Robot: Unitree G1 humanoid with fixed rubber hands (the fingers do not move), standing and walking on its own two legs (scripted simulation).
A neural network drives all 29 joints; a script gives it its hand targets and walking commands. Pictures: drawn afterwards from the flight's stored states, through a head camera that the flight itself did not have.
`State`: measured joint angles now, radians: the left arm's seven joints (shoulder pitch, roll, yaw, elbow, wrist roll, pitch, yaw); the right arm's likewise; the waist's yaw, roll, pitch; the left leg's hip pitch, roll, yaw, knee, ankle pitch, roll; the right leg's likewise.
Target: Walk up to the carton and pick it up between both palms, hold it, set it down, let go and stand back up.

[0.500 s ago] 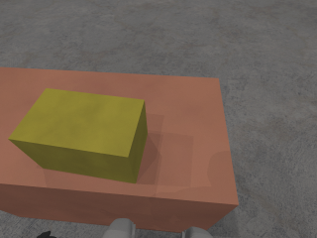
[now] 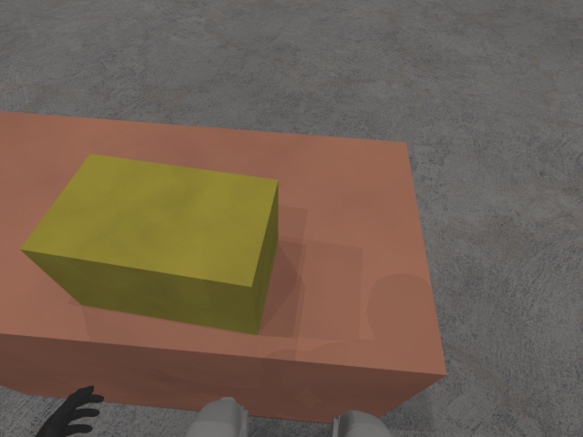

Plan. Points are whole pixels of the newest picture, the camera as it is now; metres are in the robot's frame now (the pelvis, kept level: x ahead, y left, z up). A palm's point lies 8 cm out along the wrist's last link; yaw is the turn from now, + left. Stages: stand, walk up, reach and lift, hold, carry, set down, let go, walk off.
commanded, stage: walk up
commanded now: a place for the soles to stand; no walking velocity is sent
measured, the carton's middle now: (174, 245) +0.38 +0.19 +0.00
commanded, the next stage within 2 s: none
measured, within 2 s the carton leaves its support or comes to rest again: neither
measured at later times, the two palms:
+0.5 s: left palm out of the picture +0.05 +0.33 -0.10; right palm out of the picture +0.07 -0.31 -0.09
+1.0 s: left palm out of the picture +0.05 +0.28 -0.08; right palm out of the picture +0.03 -0.35 -0.11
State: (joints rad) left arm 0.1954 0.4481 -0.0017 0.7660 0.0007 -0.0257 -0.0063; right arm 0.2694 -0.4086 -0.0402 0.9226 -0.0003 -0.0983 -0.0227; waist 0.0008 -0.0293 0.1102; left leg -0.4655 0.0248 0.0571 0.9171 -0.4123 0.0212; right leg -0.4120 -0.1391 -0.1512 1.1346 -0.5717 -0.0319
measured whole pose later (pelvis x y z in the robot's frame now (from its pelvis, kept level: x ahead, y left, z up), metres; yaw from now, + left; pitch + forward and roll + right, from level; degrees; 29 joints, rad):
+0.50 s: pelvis -0.01 +0.02 -0.01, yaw +0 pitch -3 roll +0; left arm 0.32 0.42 0.00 0.77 0.00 -0.02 0.00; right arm 0.21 -0.42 -0.04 0.91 0.00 -0.11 -0.02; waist 0.00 -0.02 0.11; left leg -0.48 0.02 0.04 0.96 -0.41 0.03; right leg -0.42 -0.14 -0.16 1.06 -0.51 -0.04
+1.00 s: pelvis -0.02 -0.03 +0.00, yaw -1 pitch -3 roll +3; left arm 0.32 0.41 0.00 0.77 0.00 -0.06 -0.01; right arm 0.24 -0.41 -0.04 0.96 0.00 -0.04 -0.02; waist 0.00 -0.02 0.09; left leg -0.51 0.00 -0.02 1.19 -0.43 0.02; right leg -0.43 -0.12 -0.15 0.97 -0.49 -0.04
